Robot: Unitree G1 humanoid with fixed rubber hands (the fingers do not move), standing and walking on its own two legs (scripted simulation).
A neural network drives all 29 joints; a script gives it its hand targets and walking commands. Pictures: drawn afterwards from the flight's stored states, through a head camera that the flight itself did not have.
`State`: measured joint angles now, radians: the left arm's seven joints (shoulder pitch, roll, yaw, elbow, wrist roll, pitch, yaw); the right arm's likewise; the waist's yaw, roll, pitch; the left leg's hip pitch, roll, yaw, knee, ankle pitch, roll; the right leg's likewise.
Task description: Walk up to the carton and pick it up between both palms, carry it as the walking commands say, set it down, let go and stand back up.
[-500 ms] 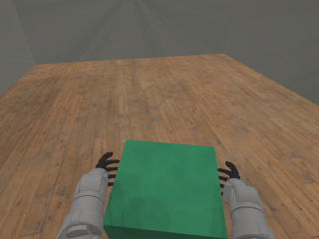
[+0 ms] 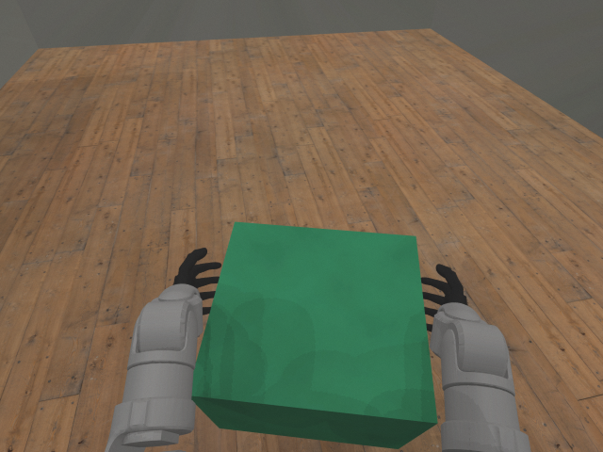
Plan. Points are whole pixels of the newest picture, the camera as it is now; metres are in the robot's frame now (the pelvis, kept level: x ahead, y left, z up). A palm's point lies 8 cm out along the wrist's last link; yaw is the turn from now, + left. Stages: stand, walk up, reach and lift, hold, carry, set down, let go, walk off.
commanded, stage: carry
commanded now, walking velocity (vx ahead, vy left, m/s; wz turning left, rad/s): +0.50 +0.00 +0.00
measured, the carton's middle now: (315, 334) +0.33 +0.00 -0.03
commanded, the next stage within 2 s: none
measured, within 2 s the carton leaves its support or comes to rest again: neither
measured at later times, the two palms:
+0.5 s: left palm (235, 189) +0.55 +0.14 +0.07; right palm (433, 208) +0.52 -0.21 +0.06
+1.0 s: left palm (264, 107) +0.90 +0.12 +0.06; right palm (407, 118) +0.86 -0.23 +0.06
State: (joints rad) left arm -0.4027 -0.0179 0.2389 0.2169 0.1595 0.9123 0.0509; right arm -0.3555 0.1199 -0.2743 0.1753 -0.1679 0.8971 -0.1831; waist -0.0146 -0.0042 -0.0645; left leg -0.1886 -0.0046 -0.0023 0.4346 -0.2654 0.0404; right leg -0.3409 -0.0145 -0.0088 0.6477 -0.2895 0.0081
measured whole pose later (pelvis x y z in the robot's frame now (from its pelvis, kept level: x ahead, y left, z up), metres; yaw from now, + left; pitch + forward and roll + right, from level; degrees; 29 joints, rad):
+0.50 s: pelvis +0.25 -0.02 -0.02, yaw -2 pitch +6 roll -1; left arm -0.34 -0.06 0.22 -0.13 0.12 1.21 0.10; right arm -0.29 0.16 -0.27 -0.18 -0.15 1.19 -0.20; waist -0.01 0.01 -0.12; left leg -0.15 0.03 0.04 0.50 -0.44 -0.01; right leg -0.41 -0.02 -0.05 0.59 -0.33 0.00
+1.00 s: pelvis +0.59 -0.03 -0.02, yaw -3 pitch +6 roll -1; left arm -0.33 -0.08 0.23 -0.19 0.12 1.18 0.09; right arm -0.27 0.16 -0.26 -0.22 -0.14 1.16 -0.18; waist -0.01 -0.01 -0.07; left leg -0.10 0.05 0.09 0.48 -0.47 -0.01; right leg -0.45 -0.03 -0.08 0.62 -0.30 0.00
